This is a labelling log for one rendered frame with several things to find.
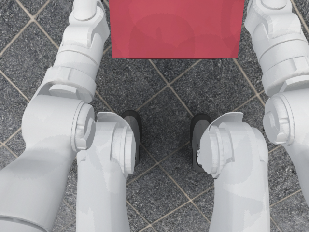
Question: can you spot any left robot forearm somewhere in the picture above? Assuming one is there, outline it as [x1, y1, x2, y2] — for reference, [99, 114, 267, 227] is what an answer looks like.
[21, 0, 110, 139]

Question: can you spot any carton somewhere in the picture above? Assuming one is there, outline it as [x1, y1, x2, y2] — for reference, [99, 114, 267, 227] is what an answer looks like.
[109, 0, 245, 59]

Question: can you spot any left robot upper arm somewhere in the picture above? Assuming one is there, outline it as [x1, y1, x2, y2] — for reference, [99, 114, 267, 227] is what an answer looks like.
[0, 95, 96, 232]

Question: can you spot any right robot shin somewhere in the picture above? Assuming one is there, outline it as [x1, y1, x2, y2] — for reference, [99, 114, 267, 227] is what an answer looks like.
[197, 112, 268, 172]

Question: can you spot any left robot shin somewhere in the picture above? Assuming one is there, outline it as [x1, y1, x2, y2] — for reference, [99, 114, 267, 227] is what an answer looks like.
[76, 112, 133, 165]

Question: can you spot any right robot upper arm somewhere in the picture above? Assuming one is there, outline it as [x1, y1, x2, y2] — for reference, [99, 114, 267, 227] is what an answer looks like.
[263, 88, 309, 207]

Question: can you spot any right robot forearm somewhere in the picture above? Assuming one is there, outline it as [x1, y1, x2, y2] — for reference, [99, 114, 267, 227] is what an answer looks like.
[244, 0, 309, 97]

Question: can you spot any robot shin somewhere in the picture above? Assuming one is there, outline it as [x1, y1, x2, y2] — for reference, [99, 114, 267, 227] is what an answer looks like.
[76, 112, 133, 165]
[197, 112, 268, 172]

